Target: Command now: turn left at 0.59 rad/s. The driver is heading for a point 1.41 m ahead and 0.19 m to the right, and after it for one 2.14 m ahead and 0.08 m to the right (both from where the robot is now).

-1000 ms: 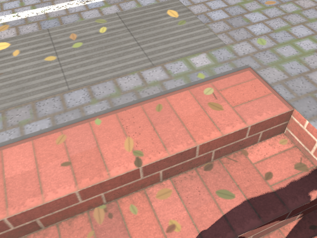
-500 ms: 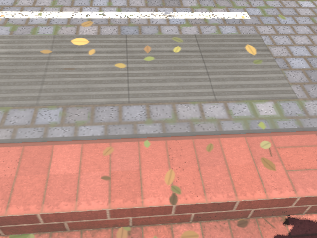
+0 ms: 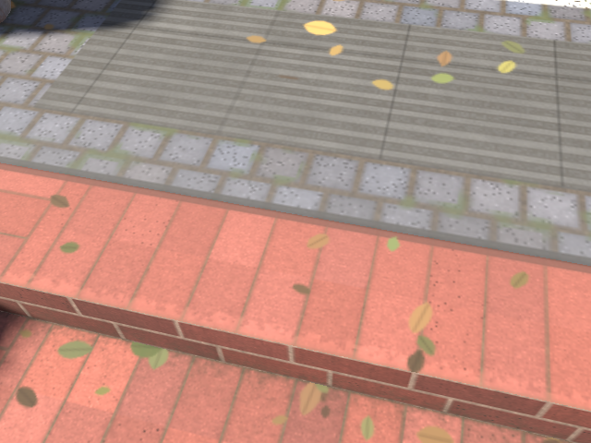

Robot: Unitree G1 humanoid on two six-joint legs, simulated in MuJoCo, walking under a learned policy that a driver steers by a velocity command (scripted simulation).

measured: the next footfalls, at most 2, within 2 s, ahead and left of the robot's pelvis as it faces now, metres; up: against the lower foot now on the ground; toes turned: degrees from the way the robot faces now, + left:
left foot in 0.10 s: +0.03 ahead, +0.12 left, +0.00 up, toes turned +8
right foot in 0.50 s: +0.05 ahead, -0.13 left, +0.00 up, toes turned +9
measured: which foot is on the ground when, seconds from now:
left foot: up 0.00-0.08, down 0.10-1.00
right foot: down 0.00-0.12, up 0.14-0.48, down 0.50-1.00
